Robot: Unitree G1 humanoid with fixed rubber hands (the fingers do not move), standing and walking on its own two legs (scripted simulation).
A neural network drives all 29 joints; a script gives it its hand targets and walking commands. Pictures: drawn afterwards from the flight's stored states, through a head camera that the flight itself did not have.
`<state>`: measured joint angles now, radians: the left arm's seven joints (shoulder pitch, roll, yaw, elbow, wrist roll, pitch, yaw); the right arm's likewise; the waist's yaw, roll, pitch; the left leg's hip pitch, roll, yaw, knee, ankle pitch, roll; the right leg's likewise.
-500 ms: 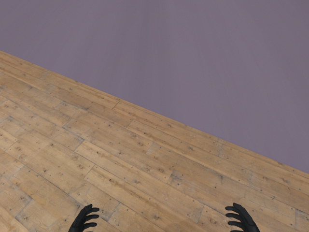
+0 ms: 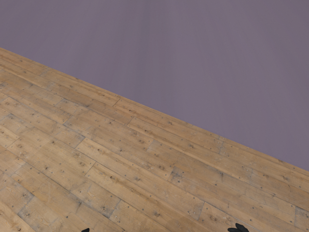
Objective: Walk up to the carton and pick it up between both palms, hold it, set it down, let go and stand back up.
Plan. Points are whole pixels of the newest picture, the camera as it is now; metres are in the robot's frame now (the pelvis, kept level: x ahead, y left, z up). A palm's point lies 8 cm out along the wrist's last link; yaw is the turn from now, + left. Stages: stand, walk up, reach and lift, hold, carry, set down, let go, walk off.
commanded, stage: stand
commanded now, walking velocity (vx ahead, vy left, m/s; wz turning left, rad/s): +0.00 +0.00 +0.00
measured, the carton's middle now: out of the picture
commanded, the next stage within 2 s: none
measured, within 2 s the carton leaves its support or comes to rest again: neither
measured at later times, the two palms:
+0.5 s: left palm out of the picture +0.07 +0.23 -0.12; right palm out of the picture +0.07 -0.23 -0.12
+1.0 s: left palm out of the picture +0.00 +0.21 -0.13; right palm out of the picture +0.01 -0.22 -0.13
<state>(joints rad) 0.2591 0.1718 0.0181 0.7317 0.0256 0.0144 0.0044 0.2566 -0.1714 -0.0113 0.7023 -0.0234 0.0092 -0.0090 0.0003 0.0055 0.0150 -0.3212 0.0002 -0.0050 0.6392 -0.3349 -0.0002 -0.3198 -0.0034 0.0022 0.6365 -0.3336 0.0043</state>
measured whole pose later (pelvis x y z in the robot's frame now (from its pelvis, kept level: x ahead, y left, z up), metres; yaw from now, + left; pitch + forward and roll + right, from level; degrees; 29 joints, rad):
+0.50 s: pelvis +0.01 +0.00 +0.01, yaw +0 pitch +0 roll +0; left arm 0.27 0.16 0.04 0.87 0.02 0.00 0.02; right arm 0.27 -0.16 -0.03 0.85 -0.02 0.00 -0.02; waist 0.00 0.00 0.03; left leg -0.26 0.00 -0.01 0.56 -0.31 -0.01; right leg -0.26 0.00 0.00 0.57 -0.31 0.00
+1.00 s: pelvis +0.01 -0.01 +0.01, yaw +0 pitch -1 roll +0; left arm 0.29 0.13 0.03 1.09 0.01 0.00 0.04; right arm 0.29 -0.13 -0.03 1.07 -0.01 0.00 -0.04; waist 0.00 0.00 0.05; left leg -0.18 0.01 0.00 0.47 -0.26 -0.01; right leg -0.19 0.00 0.00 0.47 -0.27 0.00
